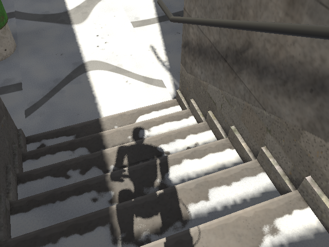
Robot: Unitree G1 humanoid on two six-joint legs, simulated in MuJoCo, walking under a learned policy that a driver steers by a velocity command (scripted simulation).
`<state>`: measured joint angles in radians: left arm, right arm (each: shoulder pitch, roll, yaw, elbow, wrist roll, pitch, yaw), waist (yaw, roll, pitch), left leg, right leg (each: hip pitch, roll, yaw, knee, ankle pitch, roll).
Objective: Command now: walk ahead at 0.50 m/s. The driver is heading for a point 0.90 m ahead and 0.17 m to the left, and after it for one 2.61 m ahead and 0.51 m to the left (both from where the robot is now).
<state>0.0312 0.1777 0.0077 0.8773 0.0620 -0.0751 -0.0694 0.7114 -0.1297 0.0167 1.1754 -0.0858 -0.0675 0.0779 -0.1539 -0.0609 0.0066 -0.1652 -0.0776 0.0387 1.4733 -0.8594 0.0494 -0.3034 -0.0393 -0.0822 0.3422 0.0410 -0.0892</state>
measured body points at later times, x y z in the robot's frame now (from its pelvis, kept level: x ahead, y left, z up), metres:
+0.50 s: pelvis +0.28 +0.05 -0.15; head +0.29 +0.08 +0.30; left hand +0.16 +0.26 -0.30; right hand +0.49 -0.17 -0.24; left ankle +0.38 +0.15 -0.90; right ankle +0.09 -0.08 -0.74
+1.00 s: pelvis +0.54 +0.07 -0.26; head +0.55 +0.06 +0.19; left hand +0.75 +0.26 -0.37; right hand +0.36 -0.09 -0.40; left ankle +0.37 +0.16 -0.92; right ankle +0.74 -0.07 -0.97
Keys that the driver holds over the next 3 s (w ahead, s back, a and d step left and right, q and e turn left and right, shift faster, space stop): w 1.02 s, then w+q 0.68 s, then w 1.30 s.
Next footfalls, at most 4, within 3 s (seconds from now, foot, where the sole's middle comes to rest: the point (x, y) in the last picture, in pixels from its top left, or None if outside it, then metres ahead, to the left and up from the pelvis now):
0.48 left None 0.41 0.16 -0.96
1.10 right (157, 219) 0.78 -0.06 -1.12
1.70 left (99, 196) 1.05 0.27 -1.29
2.16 right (123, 161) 1.41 0.12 -1.46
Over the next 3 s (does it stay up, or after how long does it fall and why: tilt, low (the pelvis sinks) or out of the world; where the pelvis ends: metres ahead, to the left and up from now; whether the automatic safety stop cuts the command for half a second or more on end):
stays up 1.70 0.36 -0.87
